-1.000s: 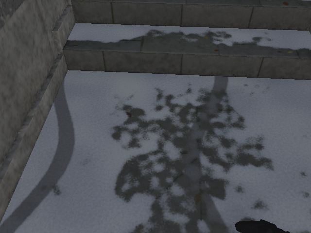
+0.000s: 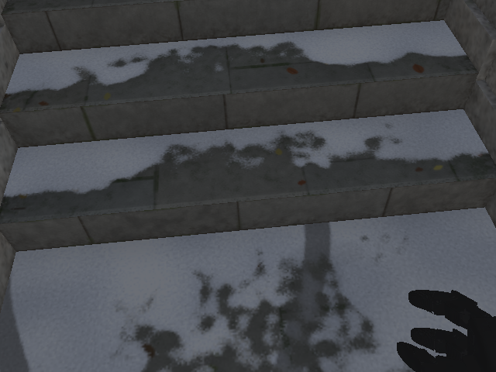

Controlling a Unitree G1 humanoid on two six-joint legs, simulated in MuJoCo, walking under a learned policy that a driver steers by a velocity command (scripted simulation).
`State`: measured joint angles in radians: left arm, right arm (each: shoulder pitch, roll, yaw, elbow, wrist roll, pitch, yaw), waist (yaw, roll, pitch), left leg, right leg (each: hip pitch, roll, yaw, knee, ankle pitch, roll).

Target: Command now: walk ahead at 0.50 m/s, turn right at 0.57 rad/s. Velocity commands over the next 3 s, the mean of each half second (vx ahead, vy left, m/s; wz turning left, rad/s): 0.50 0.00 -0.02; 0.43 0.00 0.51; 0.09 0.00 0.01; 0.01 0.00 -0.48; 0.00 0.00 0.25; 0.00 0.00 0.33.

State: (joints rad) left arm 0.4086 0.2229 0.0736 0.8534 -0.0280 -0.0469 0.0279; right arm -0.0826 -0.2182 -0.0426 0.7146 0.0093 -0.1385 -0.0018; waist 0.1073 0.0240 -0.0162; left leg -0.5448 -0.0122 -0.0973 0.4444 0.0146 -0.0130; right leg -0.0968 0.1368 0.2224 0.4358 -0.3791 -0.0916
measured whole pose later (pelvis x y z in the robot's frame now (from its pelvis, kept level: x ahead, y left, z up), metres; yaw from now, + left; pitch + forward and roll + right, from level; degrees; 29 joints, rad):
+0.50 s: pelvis +0.23 -0.02 +0.00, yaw +2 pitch +2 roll +2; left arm 0.10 0.20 0.01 0.63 0.06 -0.08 0.01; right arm 0.42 -0.26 -0.08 0.84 -0.01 -0.05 0.01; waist -0.07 0.00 -0.03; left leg -0.30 -0.05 -0.09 0.81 -0.45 0.04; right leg -0.41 -0.01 0.00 0.57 -0.19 -0.02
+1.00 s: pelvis +0.44 +0.06 -0.01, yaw +19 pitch +2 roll -2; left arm 0.34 0.26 0.06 0.80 0.02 -0.03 0.02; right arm 0.10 -0.27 -0.06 0.67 -0.02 -0.03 0.02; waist 0.05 -0.01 0.06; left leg -0.47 -0.05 0.03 0.63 -0.19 0.10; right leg -0.31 -0.07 -0.07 1.14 -0.51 0.04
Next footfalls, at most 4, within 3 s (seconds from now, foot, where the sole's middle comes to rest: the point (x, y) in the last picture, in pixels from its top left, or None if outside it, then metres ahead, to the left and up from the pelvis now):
0.04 left None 0.19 0.13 -0.77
0.44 right None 0.33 -0.12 -0.77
0.92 left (231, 345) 0.54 0.16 -0.77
1.62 right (309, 334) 0.59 -0.05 -0.77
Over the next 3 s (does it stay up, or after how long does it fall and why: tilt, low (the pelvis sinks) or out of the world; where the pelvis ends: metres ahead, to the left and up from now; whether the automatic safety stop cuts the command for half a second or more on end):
stays up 0.53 0.12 0.00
